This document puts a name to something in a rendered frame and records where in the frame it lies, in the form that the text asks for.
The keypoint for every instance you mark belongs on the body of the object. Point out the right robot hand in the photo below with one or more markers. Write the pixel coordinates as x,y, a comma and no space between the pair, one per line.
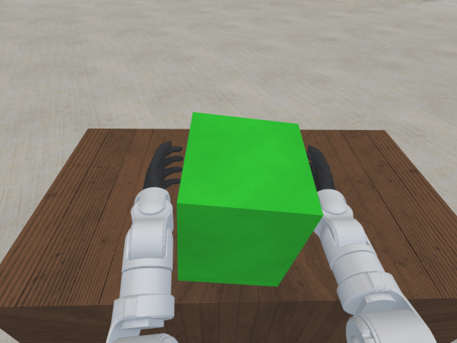
320,169

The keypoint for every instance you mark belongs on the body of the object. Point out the left robot forearm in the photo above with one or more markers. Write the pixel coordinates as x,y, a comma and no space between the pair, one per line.
145,299

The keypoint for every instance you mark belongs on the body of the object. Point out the left robot hand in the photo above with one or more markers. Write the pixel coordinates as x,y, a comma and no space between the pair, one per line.
156,172

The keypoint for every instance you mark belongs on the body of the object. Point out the pedestal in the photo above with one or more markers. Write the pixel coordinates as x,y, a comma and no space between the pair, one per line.
59,280

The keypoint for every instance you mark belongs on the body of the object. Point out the carton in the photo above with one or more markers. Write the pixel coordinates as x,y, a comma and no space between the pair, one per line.
247,201

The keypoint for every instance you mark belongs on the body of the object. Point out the right robot forearm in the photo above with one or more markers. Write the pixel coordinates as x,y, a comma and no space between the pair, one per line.
363,285

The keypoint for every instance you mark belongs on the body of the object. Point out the right robot upper arm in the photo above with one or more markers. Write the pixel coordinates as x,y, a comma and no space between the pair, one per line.
387,326

